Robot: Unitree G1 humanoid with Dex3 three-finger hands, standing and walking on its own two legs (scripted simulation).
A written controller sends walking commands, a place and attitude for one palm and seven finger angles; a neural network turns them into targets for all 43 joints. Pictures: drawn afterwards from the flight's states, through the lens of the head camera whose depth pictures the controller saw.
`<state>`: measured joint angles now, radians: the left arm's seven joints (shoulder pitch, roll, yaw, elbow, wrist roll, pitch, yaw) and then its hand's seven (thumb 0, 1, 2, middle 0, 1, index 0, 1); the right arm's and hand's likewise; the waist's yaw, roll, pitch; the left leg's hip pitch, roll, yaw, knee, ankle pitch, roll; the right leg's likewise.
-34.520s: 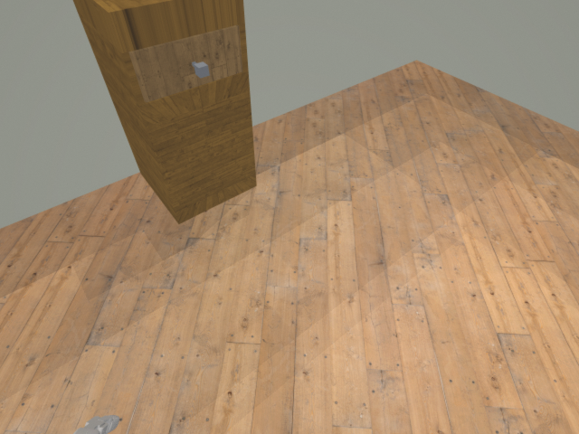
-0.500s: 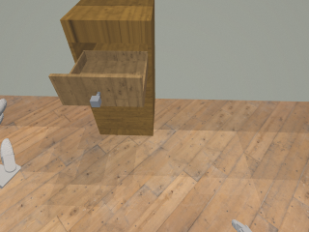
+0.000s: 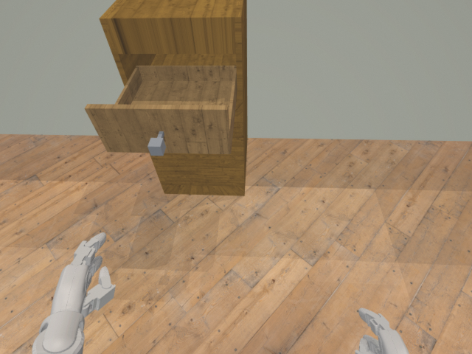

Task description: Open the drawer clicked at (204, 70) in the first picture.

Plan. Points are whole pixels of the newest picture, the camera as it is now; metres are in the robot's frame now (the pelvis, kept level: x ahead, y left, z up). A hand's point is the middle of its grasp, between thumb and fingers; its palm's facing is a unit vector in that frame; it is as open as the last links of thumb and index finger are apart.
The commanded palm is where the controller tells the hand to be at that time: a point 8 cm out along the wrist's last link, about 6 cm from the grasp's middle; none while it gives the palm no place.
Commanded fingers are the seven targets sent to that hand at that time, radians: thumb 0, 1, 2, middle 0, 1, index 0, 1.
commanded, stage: let the arm hang, fingers relaxed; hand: left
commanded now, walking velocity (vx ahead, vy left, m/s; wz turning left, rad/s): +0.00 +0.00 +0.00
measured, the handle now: (158, 142) +0.65 +0.24 -0.06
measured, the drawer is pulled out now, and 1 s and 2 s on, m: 0.30 0.30 0.30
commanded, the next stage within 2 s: look to check the result in 0.96 s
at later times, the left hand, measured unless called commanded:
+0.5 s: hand out of the picture +0.02 +0.19 -0.16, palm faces +0.03 -0.98 -0.22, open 7.3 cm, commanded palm none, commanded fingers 0.00 0.90 0.90 -0.20 -0.30 -0.20 -0.30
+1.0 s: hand out of the picture +0.01 +0.18 -0.16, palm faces +0.00 -0.98 -0.17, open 7.4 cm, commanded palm none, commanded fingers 0.00 0.90 0.90 -0.20 -0.30 -0.20 -0.30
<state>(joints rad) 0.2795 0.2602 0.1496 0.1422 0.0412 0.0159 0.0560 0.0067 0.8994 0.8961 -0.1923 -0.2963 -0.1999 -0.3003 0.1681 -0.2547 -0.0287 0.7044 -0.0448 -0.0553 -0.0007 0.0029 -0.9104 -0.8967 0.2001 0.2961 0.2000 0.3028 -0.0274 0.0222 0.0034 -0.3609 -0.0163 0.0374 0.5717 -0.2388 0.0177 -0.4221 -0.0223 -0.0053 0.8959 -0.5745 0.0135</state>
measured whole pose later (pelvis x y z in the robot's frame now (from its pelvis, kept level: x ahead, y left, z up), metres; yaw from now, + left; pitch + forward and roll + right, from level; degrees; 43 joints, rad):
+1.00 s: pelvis +0.02 +0.01 +0.02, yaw -2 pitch -2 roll +0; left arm 0.29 0.13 0.00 1.14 0.01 0.01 0.04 0.01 0.91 0.89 -0.20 -0.30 -0.20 -0.30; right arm 0.34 -0.11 0.01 1.15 -0.01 0.00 -0.04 0.00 -0.91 -0.90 0.20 0.30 0.20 0.30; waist -0.01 0.00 0.06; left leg -0.14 -0.04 0.06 0.39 -0.22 0.05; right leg -0.14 0.02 0.00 0.39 -0.22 -0.02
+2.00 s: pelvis +0.03 +0.00 +0.02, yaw -2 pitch -2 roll +0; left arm 0.29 0.12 0.00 1.14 0.01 -0.01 0.05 0.01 0.91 0.90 -0.19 -0.30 -0.20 -0.30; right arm 0.31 -0.10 0.00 1.15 -0.01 -0.01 -0.05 0.00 -0.91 -0.90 0.20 0.30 0.20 0.30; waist -0.01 0.00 0.06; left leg -0.12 -0.02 0.06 0.39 -0.24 0.03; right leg -0.13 0.04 0.00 0.39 -0.23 -0.04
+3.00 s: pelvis +0.04 -0.02 +0.02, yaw -2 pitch -2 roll +0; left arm 0.29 0.12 0.00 1.14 0.00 -0.01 0.05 0.01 0.91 0.89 -0.20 -0.30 -0.20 -0.30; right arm 0.29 -0.11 0.00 1.15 -0.01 0.00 -0.05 0.00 -0.91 -0.90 0.20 0.30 0.20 0.30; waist -0.01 0.00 0.06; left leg -0.11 0.01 0.05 0.37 -0.23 0.00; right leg -0.12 0.07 -0.01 0.38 -0.23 -0.07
